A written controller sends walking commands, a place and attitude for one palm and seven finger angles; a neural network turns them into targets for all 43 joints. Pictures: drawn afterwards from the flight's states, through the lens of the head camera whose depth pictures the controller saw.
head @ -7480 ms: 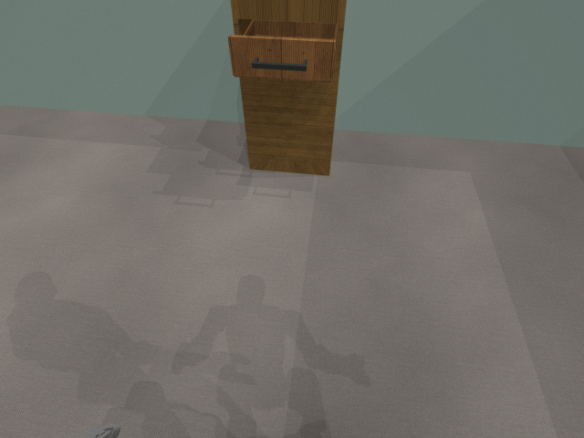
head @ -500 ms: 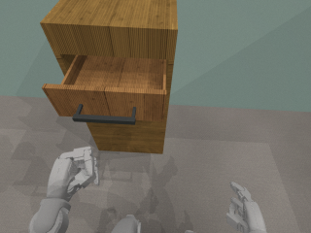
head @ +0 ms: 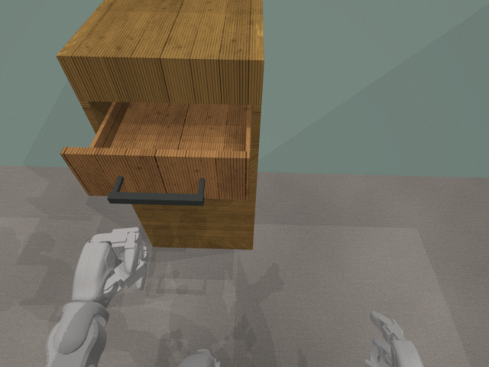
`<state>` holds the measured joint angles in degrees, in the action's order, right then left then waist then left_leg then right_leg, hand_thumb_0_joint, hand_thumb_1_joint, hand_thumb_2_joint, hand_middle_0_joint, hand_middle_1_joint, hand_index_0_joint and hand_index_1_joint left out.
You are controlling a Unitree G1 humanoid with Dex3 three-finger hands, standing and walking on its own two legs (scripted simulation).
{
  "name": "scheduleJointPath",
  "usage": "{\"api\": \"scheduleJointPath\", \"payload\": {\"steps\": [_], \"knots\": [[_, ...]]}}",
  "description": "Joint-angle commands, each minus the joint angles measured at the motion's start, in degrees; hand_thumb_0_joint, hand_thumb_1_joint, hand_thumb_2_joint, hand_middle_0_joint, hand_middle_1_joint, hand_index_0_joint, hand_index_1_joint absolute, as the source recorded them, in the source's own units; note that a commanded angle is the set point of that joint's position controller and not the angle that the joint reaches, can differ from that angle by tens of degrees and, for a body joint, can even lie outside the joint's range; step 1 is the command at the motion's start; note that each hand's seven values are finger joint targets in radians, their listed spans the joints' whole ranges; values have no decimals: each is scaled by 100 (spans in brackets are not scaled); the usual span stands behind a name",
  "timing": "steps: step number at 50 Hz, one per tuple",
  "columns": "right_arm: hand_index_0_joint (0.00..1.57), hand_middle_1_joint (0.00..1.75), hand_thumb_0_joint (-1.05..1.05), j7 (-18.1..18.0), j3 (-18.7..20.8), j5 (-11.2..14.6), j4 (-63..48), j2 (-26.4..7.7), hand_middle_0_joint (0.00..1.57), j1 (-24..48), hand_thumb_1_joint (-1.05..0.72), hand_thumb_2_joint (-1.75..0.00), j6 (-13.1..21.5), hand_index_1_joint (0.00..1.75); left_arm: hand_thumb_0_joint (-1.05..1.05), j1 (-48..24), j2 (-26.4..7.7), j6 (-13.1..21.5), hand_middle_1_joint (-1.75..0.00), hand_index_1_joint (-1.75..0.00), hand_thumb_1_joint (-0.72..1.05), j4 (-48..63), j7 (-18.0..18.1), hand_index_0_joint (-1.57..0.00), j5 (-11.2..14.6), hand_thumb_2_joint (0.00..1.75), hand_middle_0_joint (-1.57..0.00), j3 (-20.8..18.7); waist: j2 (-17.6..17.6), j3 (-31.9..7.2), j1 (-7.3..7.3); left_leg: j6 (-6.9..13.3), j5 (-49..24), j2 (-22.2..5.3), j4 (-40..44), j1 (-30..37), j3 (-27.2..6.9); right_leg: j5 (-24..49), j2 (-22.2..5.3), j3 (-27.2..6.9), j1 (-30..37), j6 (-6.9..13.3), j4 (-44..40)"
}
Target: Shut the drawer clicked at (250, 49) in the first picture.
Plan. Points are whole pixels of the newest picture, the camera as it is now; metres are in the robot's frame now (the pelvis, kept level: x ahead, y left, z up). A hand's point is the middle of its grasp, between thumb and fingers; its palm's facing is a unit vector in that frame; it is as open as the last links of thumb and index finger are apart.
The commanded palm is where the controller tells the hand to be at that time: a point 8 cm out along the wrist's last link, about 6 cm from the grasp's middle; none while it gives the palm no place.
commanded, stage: raise the hand and make a fist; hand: left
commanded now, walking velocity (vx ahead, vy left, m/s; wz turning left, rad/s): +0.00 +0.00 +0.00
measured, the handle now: (158, 190) +0.47 +0.21 -0.03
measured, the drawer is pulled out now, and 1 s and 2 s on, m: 0.17 0.17 0.17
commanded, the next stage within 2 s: bring the fist close to the handle in 0.16 s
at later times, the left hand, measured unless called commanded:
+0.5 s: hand (148, 260) +0.27 +0.17 +0.04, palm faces +0.00 -1.00 -0.04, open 3.3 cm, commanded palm +0.26 +0.22 +0.04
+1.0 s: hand (163, 239) +0.34 +0.17 -0.01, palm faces -0.01 -1.00 -0.04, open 3.3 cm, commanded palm +0.32 +0.22 -0.01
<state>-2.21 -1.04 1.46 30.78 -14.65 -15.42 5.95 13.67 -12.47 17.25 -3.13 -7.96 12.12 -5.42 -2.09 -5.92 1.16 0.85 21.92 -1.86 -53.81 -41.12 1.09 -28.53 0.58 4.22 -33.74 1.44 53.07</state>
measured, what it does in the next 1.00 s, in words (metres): stands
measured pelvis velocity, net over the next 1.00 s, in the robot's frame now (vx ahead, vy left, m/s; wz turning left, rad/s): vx -0.01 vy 0.00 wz -0.02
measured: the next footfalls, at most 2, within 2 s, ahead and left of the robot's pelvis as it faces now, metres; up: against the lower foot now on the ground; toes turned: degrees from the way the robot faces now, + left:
none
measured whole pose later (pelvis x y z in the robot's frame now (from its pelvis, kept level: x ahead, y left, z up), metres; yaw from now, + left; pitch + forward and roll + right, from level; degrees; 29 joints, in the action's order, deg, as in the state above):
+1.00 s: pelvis -0.01 +0.00 -0.04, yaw -1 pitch +18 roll -2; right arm -1.6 -0.6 0.3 34.1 -14.3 -14.1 3.8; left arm -9.8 -13.6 25.1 -28.6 -10.4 11.1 -10.7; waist -1.5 -8.6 2.3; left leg 0.8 25.8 -2.9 -67.0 -59.5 1.2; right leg -33.0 1.1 3.9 -52.4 1.8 67.2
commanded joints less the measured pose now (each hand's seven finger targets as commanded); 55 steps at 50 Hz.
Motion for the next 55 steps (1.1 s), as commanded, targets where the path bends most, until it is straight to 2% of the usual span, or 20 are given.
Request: {"api": "scheduleJointPath", "payload": {"steps": [1, 6, 9, 11, 13, 16, 19, 21, 24, 26, 30, 31, 34, 36, 39, 41, 43, 50, 51, 55], "knots": [[20, 30, 0, -38, 277, 5, -830, -655, 20, 407, -90, -90, 394, 30, 0, -886, -657, 588, -160, -160, 90, 1200, -64, -140, 135, 90, -140, -384, 47, -1050, 38, 103, -765, 115, 685, 1222, -222, 1215, 73, -226, -129, -82, -976], [20, 30, 0, -68, 287, 24, -763, -693, 20, 424, -90, -90, 388, 30, 0, -981, -910, 567, -160, -160, 90, 810, -192, -140, 220, 90, -140, -694, 305, -969, 2, 117, -653, 139, 664, 1026, -171, 1096, 44, -385, -12, -127, -1111], [20, 30, 0, -80, 268, 47, -745, -653, 20, 446, -90, -90, 388, 30, 0, -1299, -783, 552, -160, -160, 90, 784, -276, -140, 257, 90, -140, -598, 44, -1031, 28, 110, -758, 157, 666, 1126, -142, 1268, 14, -402, 35, -125, -1106], [20, 30, 0, -94, 281, 40, -730, -677, 20, 416, -90, -90, 398, 30, 0, -1233, -891, 554, -160, -160, 90, 682, -311, -140, 286, 90, -140, -715, 275, -1060, 18, 132, -858, 140, 636, 1116, -159, 1410, 28, -417, 95, -148, -1106], [20, 30, 0, -83, 282, 41, -740, -647, 20, 424, -90, -90, 403, 30, 0, -1106, -819, 561, -160, -160, 90, 676, -369, -140, 320, 90, -140, -713, 154, -1177, -24, 121, -999, 158, 637, 1175, -119, 1691, -9, -452, 228, -164, -1093], [20, 30, 0, -68, 289, 27, -655, -683, 20, 360, -90, -90, 392, 30, 0, -1132, -811, 596, -160, -160, 90, 269, -446, -140, 309, 90, -140, -720, 397, -953, 53, 121, -1017, 149, 513, 964, -144, 1792, 2, -447, 39, -189, -1000], [20, 30, 0, -41, 304, 16, -645, -682, 20, 377, -90, -90, 384, 30, 0, -1330, -687, 709, -160, -160, 90, 132, -514, -140, 308, 90, -140, -645, 248, -987, 61, 105, -944, 163, 397, 864, -132, 1719, -13, -433, -186, -174, -870], [20, 30, 0, -40, 314, -8, -597, -707, 20, 335, -90, -90, 381, 30, 0, -1579, -818, 803, -160, -160, 90, -10, -527, -140, 309, 90, -140, -749, 494, -981, 87, 120, -869, 149, 262, 644, -159, 1609, -13, -511, -254, -189, -803], [20, 30, 0, -35, 342, -22, -555, -674, 20, 357, -90, -90, 390, 30, 0, -1931, -838, 989, -160, -160, 90, 30, -520, -140, 244, 90, -140, -771, 79, -1406, 60, 105, -990, 135, 139, 751, -149, 1665, -3, -448, -382, -136, -550], [20, 30, 0, -35, 356, -40, -530, -688, 20, 349, -90, -90, 388, 30, 0, -1994, -932, 1082, -160, -160, 90, 23, -485, -140, 238, 90, -140, -843, 202, -1562, 49, 128, -1091, 117, 28, 679, -167, 1763, 16, -471, -395, -139, -437], [20, 30, 0, -27, 358, -52, -479, -686, 20, 341, -90, -90, 332, 30, 0, -2294, -852, 1108, -160, -160, 90, -240, -486, -140, 213, 90, -140, -787, 49, -1684, 85, 108, -1047, 111, -95, 563, -157, 1709, 23, -433, -619, -126, -266], [20, 30, 0, -28, 362, -62, -486, -707, 20, 312, -90, -90, 307, 30, 0, -2166, -940, 1069, -160, -160, 90, -417, -487, -140, 216, 90, -140, -881, 205, -1645, 56, 117, -1012, 95, -132, 425, -186, 1639, 52, -436, -656, -125, -226], [20, 30, 0, -15, 364, -57, -484, -704, 20, 293, -90, -90, 265, 30, 0, -2529, -784, 1061, -160, -160, 90, -486, -471, -140, 180, 90, -140, -714, -27, -1763, 72, 94, -928, 91, -167, 469, -206, 1481, 57, -376, -863, -88, -127], [20, 30, 0, -15, 360, -66, -487, -743, 20, 249, -90, -90, 221, 30, 0, -2605, -822, 1022, -160, -160, 90, -697, -434, -140, 161, 90, -140, -713, 179, -1725, 134, 114, -839, 77, -253, 291, -229, 1370, 85, -373, -980, -99, -74], [20, 30, 0, -2, 365, -75, -472, -730, 20, 234, -90, -90, 171, 30, 0, -2930, -774, 1063, -160, -160, 90, -852, -363, -140, 119, 90, -140, -702, 51, -1812, 115, 88, -729, 78, -318, 234, -241, 1215, 83, -356, -1155, -80, 25], [20, 30, 0, 0, 367, -91, -465, -769, 20, 193, -90, -90, 123, 30, 0, -2965, -999, 1089, -160, -160, 90, -1020, -292, -140, 87, 90, -140, -911, 125, -1868, 70, 94, -698, 68, -389, 101, -242, 1144, 107, -356, -1215, -67, 110], [20, 30, 0, 10, 357, -95, -431, -751, 20, 182, -90, -90, 88, 30, 0, -3398, -908, 1134, -160, -160, 90, -1107, -260, -140, 35, 90, -140, -801, 55, -1922, 153, 87, -607, 63, -461, 56, -252, 1050, 92, -356, -1382, -70, 177], [20, 30, 0, 45, 377, -123, -361, -787, 20, 64, -90, -90, -33, 30, 0, -3856, -871, 1238, -160, -160, 90, -1594, -183, -140, -47, 90, -140, -780, 46, -2168, 198, 72, -538, 47, -672, -92, -272, 938, 113, -311, -1719, -55, 415], [20, 30, 0, 35, 388, -125, -342, -823, 20, 17, -90, -90, -59, 30, 0, -3974, -1066, 1261, -160, -160, 90, -1688, -161, -140, -92, 90, -140, -921, 91, -2169, 192, 75, -556, 32, -717, -142, -309, 918, 143, -297, -1789, -31, 482], [20, 30, 0, 74, 414, -146, -301, -813, 20, -43, -90, -90, -108, 30, 0, -4146, -906, 1354, -160, -160, 90, -1722, -107, -140, -115, 90, -140, -822, -103, -2507, 174, 49, -712, 32, -834, -10, -305, 1035, 120, -283, -1909, -28, 615]]}}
